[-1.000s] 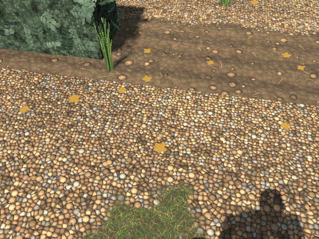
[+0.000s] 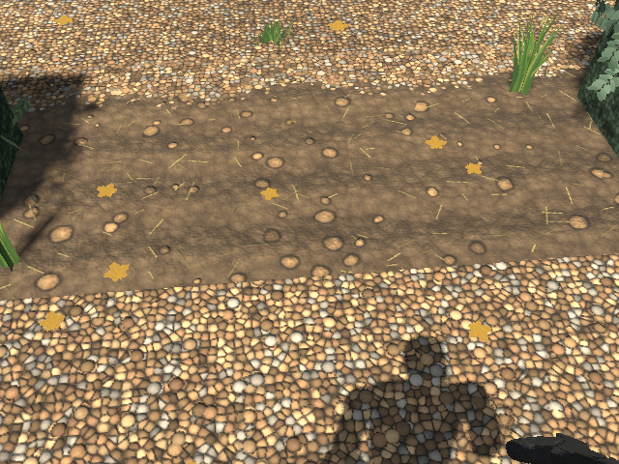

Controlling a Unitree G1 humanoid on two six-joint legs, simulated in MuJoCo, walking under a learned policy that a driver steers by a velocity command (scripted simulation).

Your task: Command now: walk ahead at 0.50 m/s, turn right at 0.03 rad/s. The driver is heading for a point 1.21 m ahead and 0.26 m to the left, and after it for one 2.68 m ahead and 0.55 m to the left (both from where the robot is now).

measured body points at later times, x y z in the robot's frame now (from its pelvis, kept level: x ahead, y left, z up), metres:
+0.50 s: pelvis +0.25 +0.03 +0.00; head +0.27 +0.03 +0.45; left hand +0.44 +0.23 -0.11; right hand +0.11 -0.15 -0.14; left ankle +0.16 +0.10 -0.72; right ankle +0.47 -0.16 -0.67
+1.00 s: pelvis +0.59 -0.04 -0.15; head +0.61 -0.03 +0.30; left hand +0.57 +0.22 -0.30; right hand +0.75 -0.29 -0.27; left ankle +0.67 +0.12 -0.78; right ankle +0.57 -0.15 -0.89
